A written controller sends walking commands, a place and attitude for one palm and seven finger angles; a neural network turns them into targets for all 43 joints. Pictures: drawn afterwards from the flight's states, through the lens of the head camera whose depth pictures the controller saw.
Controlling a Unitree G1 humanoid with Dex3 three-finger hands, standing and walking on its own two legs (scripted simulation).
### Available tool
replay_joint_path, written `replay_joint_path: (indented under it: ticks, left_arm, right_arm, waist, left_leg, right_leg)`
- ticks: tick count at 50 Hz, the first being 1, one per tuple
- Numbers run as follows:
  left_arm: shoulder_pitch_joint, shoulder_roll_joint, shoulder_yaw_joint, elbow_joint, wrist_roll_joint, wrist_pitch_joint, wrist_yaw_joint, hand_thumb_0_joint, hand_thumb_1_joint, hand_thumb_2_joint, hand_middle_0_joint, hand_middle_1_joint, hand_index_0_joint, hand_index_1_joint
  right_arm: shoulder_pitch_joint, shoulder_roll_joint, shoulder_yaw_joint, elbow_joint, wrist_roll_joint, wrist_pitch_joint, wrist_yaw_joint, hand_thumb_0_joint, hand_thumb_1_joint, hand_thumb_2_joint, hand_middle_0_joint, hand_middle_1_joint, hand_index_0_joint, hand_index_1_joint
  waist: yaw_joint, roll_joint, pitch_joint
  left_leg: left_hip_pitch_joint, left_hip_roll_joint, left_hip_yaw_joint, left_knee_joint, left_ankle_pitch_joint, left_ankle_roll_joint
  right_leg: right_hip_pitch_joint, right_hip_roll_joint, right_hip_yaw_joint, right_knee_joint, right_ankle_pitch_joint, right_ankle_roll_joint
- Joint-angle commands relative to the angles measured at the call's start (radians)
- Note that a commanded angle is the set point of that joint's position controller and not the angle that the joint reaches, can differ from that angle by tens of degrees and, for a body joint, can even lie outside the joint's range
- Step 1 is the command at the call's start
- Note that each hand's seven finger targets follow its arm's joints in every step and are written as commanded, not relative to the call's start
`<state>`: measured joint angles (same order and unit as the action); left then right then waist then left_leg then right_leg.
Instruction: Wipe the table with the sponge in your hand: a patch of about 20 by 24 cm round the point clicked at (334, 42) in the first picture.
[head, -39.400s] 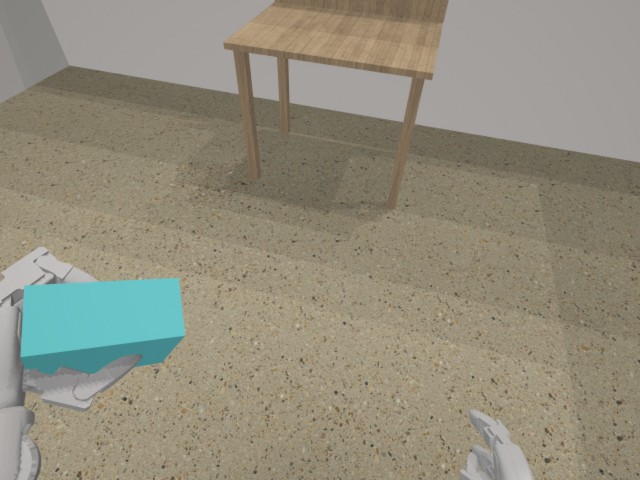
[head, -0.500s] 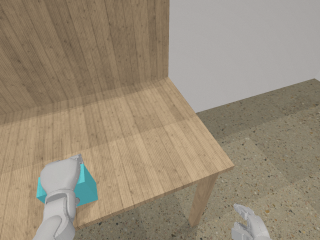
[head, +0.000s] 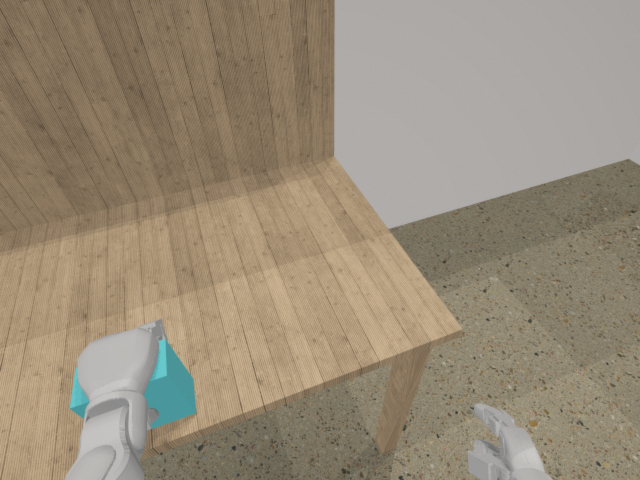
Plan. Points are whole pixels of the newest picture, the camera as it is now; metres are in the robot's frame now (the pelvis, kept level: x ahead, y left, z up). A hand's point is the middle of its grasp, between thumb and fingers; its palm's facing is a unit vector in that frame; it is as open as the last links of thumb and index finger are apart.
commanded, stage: lift the sponge slowly off the table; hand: left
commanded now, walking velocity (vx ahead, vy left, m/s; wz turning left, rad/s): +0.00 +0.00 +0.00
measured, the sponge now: (145, 397) +0.23 +0.28 -0.05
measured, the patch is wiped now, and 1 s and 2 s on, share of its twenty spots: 1.00 1.00 1.00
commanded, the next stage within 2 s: bring the sponge back beside the body in 1.74 s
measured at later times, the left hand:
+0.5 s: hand (137, 382) +0.22 +0.27 +0.01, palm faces -0.05 -0.14 -0.99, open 9.4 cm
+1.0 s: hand (130, 361) +0.23 +0.27 +0.04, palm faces -0.03 -0.14 -0.99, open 9.4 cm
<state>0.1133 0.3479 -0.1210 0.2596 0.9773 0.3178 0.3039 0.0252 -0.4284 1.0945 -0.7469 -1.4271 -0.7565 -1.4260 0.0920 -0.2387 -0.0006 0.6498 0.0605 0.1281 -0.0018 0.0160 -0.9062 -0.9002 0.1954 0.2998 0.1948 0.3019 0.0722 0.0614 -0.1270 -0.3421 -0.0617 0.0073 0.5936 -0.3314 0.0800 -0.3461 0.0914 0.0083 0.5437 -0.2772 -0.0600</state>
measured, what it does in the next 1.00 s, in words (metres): stands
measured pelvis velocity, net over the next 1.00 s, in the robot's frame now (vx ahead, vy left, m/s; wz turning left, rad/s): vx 0.00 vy -0.01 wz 0.01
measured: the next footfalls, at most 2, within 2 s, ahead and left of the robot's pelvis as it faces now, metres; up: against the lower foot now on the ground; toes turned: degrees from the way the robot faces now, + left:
none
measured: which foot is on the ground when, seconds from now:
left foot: down 0.00-1.00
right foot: down 0.00-1.00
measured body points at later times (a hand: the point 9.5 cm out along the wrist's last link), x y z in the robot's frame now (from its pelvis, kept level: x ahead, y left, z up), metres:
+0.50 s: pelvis +0.00 +0.00 +0.01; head -0.01 -0.02 +0.46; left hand +0.22 +0.27 +0.06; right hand +0.23 -0.21 -0.08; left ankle -0.02 +0.07 -0.73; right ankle +0.00 -0.09 -0.73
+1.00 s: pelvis +0.00 -0.01 +0.01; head -0.01 -0.03 +0.46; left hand +0.23 +0.28 +0.09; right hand +0.24 -0.21 -0.07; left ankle -0.02 +0.07 -0.73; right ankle +0.00 -0.09 -0.73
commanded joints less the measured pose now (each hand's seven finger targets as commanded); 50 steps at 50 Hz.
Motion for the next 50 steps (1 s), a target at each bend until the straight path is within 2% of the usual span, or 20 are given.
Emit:
replay_joint_path:
  ticks: [1, 2, 5, 8, 10, 12, 15, 17, 20, 23, 25, 26, 33, 35, 39, 40, 42, 43, 46, 50]
  left_arm:
    - [-0.081, 0.106, 0.060, -0.147, -0.016, -0.015, -0.001, 0.000, 0.100, 1.300, -1.200, -1.600, -1.200, -1.600]
    - [-0.107, 0.095, 0.042, -0.145, -0.013, -0.015, -0.004, 0.000, 0.100, 1.300, -1.200, -1.600, -1.200, -1.600]
    - [-0.169, 0.133, 0.082, -0.174, -0.010, -0.017, -0.004, 0.000, 0.100, 1.300, -1.200, -1.600, -1.200, -1.600]
    - [-0.157, 0.124, 0.061, -0.178, 0.002, -0.018, -0.008, 0.000, 0.100, 1.300, -1.200, -1.600, -1.200, -1.600]
    - [-0.165, 0.149, 0.094, -0.210, -0.006, -0.026, -0.012, 0.000, 0.100, 1.300, -1.200, -1.600, -1.200, -1.600]
    - [-0.193, 0.156, 0.085, -0.204, 0.003, -0.026, -0.013, 0.000, 0.100, 1.300, -1.200, -1.600, -1.200, -1.600]
    - [-0.189, 0.188, 0.125, -0.251, 0.000, -0.034, -0.015, 0.000, 0.100, 1.300, -1.200, -1.600, -1.200, -1.600]
    - [-0.190, 0.151, 0.077, -0.249, 0.010, -0.029, -0.019, 0.000, 0.100, 1.300, -1.200, -1.600, -1.200, -1.600]
    - [-0.207, 0.175, 0.108, -0.284, 0.004, -0.029, -0.022, 0.000, 0.100, 1.300, -1.200, -1.600, -1.200, -1.600]
    - [-0.228, 0.179, 0.096, -0.274, 0.017, -0.019, -0.024, 0.000, 0.100, 1.300, -1.200, -1.600, -1.200, -1.600]
    - [-0.261, 0.180, 0.100, -0.313, 0.009, -0.020, -0.031, 0.000, 0.100, 1.300, -1.200, -1.600, -1.200, -1.600]
    - [-0.252, 0.163, 0.076, -0.297, 0.011, -0.016, -0.032, 0.000, 0.100, 1.300, -1.200, -1.600, -1.200, -1.600]
    - [-0.251, 0.157, 0.060, -0.289, 0.009, 0.021, -0.066, 0.000, 0.100, 1.300, -1.200, -1.600, -1.200, -1.600]
    - [-0.259, 0.198, 0.106, -0.303, -0.001, 0.026, -0.076, 0.000, 0.100, 1.300, -1.200, -1.600, -1.200, -1.600]
    - [-0.245, 0.213, 0.107, -0.304, 0.002, 0.034, -0.092, 0.000, 0.100, 1.300, -1.200, -1.600, -1.200, -1.600]
    - [-0.261, 0.225, 0.125, -0.344, -0.003, 0.028, -0.096, 0.000, 0.100, 1.300, -1.200, -1.600, -1.200, -1.600]
    - [-0.236, 0.196, 0.095, -0.345, -0.005, 0.028, -0.103, 0.000, 0.100, 1.300, -1.200, -1.600, -1.200, -1.600]
    - [-0.209, 0.212, 0.112, -0.351, -0.010, 0.027, -0.105, 0.000, 0.100, 1.300, -1.200, -1.600, -1.200, -1.600]
    - [-0.228, 0.206, 0.102, -0.371, -0.018, 0.028, -0.117, 0.000, 0.100, 1.300, -1.200, -1.600, -1.200, -1.600]
    - [-0.298, 0.211, 0.096, -0.418, -0.011, 0.025, -0.131, 0.000, 0.100, 1.300, -1.200, -1.600, -1.200, -1.600]
  right_arm:
    - [-0.195, -0.106, -0.041, -0.162, 0.000, -0.057, -0.009, 0.000, -0.900, -0.900, 0.200, 0.300, 0.200, 0.300]
    - [-0.192, -0.108, -0.038, -0.161, 0.000, -0.056, -0.010, 0.000, -0.900, -0.900, 0.200, 0.300, 0.200, 0.300]
    - [-0.214, -0.109, -0.036, -0.155, 0.001, -0.059, -0.017, 0.000, -0.900, -0.900, 0.200, 0.300, 0.200, 0.300]
    - [-0.207, -0.105, -0.038, -0.149, -0.003, -0.063, -0.017, 0.000, -0.900, -0.900, 0.200, 0.300, 0.200, 0.300]
    - [-0.222, -0.106, -0.036, -0.153, -0.003, -0.066, -0.018, 0.000, -0.900, -0.900, 0.200, 0.300, 0.200, 0.300]
    - [-0.215, -0.108, -0.035, -0.143, -0.006, -0.064, -0.021, 0.000, -0.900, -0.900, 0.200, 0.300, 0.200, 0.300]
    - [-0.234, -0.106, -0.035, -0.144, -0.006, -0.067, -0.021, 0.000, -0.900, -0.900, 0.200, 0.300, 0.200, 0.300]
    - [-0.224, -0.102, -0.033, -0.142, -0.009, -0.069, -0.019, 0.000, -0.900, -0.900, 0.200, 0.300, 0.200, 0.300]
    - [-0.245, -0.101, -0.032, -0.147, -0.007, -0.071, -0.020, 0.000, -0.900, -0.900, 0.200, 0.300, 0.200, 0.300]
    - [-0.244, -0.102, -0.030, -0.138, -0.010, -0.069, -0.022, 0.000, -0.900, -0.900, 0.200, 0.300, 0.200, 0.300]
    - [-0.261, -0.101, -0.027, -0.144, -0.007, -0.071, -0.025, 0.000, -0.900, -0.900, 0.200, 0.300, 0.200, 0.300]
    - [-0.252, -0.100, -0.028, -0.141, -0.009, -0.072, -0.025, 0.000, -0.900, -0.900, 0.200, 0.300, 0.200, 0.300]
    - [-0.266, -0.104, -0.017, -0.141, -0.007, -0.062, -0.020, 0.000, -0.900, -0.900, 0.200, 0.300, 0.200, 0.300]
    - [-0.283, -0.108, -0.013, -0.145, -0.006, -0.061, -0.021, 0.000, -0.900, -0.900, 0.200, 0.300, 0.200, 0.300]
    - [-0.281, -0.108, -0.011, -0.142, -0.006, -0.054, -0.021, 0.000, -0.900, -0.900, 0.200, 0.300, 0.200, 0.300]
    - [-0.292, -0.110, -0.008, -0.149, -0.006, -0.056, -0.022, 0.000, -0.900, -0.900, 0.200, 0.300, 0.200, 0.300]
    - [-0.281, -0.106, -0.009, -0.148, -0.007, -0.059, -0.020, 0.000, -0.900, -0.900, 0.200, 0.300, 0.200, 0.300]
    - [-0.280, -0.108, -0.011, -0.148, -0.007, -0.060, -0.018, 0.000, -0.900, -0.900, 0.200, 0.300, 0.200, 0.300]
    - [-0.283, -0.109, -0.010, -0.149, -0.008, -0.062, -0.021, 0.000, -0.900, -0.900, 0.200, 0.300, 0.200, 0.300]
    - [-0.296, -0.109, -0.007, -0.153, -0.006, -0.066, -0.022, 0.000, -0.900, -0.900, 0.200, 0.300, 0.200, 0.300]
  waist:
    - [0.023, -0.048, -0.121]
    - [0.009, -0.068, -0.105]
    - [0.018, -0.063, -0.108]
    - [0.018, -0.041, -0.120]
    - [0.027, -0.039, -0.133]
    - [0.014, -0.037, -0.112]
    - [0.031, -0.020, -0.149]
    - [0.019, -0.008, -0.120]
    - [0.030, -0.002, -0.125]
    - [0.026, -0.005, -0.106]
    - [0.030, 0.012, -0.128]
    - [0.026, 0.016, -0.106]
    - [0.030, -0.018, -0.100]
    - [0.040, -0.026, -0.106]
    - [0.039, -0.027, -0.099]
    - [0.044, 0.002, -0.117]
    - [0.037, 0.001, -0.096]
    - [0.042, 0.005, -0.105]
    - [0.036, -0.013, -0.095]
    - [0.033, 0.014, -0.096]
  left_leg:
    - [0.045, 0.032, -0.108, -0.093, 0.261, -0.030]
    - [0.043, 0.032, -0.108, -0.092, 0.258, -0.029]
    - [0.047, 0.030, -0.109, -0.109, 0.243, -0.026]
    - [0.071, 0.027, -0.103, -0.107, 0.265, -0.027]
    - [0.080, 0.029, -0.111, -0.117, 0.283, -0.028]
    - [0.083, 0.028, -0.106, -0.117, 0.276, -0.026]
    - [0.103, 0.027, -0.108, -0.125, 0.306, -0.027]
    - [0.114, 0.030, -0.108, -0.125, 0.316, -0.029]
    - [0.126, 0.033, -0.118, -0.141, 0.309, -0.028]
    - [0.130, 0.030, -0.112, -0.145, 0.299, -0.027]
    - [0.148, 0.035, -0.124, -0.158, 0.301, -0.029]
    - [0.151, 0.034, -0.117, -0.155, 0.300, -0.028]
    - [0.158, 0.033, -0.117, -0.179, 0.321, -0.031]
    - [0.161, 0.034, -0.118, -0.190, 0.321, -0.028]
    - [0.159, 0.027, -0.107, -0.191, 0.327, -0.024]
    - [0.171, 0.031, -0.115, -0.198, 0.334, -0.024]
    - [0.178, 0.031, -0.111, -0.195, 0.349, -0.024]
    - [0.179, 0.031, -0.114, -0.197, 0.352, -0.024]
    - [0.186, 0.033, -0.115, -0.202, 0.344, -0.019]
    - [0.212, 0.039, -0.127, -0.213, 0.345, -0.022]
  right_leg:
    - [0.132, -0.028, 0.089, -0.066, 0.257, -0.043]
    - [0.122, -0.029, 0.086, -0.072, 0.266, -0.040]
    - [0.137, -0.027, 0.107, -0.086, 0.241, -0.043]
    - [0.153, -0.033, 0.099, -0.089, 0.271, -0.042]
    - [0.172, -0.031, 0.112, -0.092, 0.295, -0.046]
    - [0.164, -0.033, 0.106, -0.099, 0.290, -0.042]
    - [0.204, -0.034, 0.126, -0.101, 0.334, -0.047]
    - [0.182, -0.034, 0.104, -0.105, 0.325, -0.045]
    - [0.193, -0.029, 0.116, -0.115, 0.290, -0.047]
    - [0.190, -0.031, 0.106, -0.127, 0.268, -0.046]
    - [0.198, -0.026, 0.115, -0.129, 0.244, -0.048]
    - [0.190, -0.028, 0.103, -0.133, 0.237, -0.047]
    - [0.224, -0.031, 0.104, -0.153, 0.264, -0.049]
    - [0.248, -0.031, 0.120, -0.160, 0.269, -0.051]
    - [0.274, -0.040, 0.122, -0.168, 0.310, -0.045]
    - [0.283, -0.036, 0.131, -0.167, 0.301, -0.050]
    - [0.275, -0.037, 0.113, -0.170, 0.318, -0.049]
    - [0.287, -0.038, 0.118, -0.170, 0.321, -0.049]
    - [0.284, -0.037, 0.117, -0.179, 0.303, -0.046]
    - [0.269, -0.031, 0.122, -0.191, 0.263, -0.050]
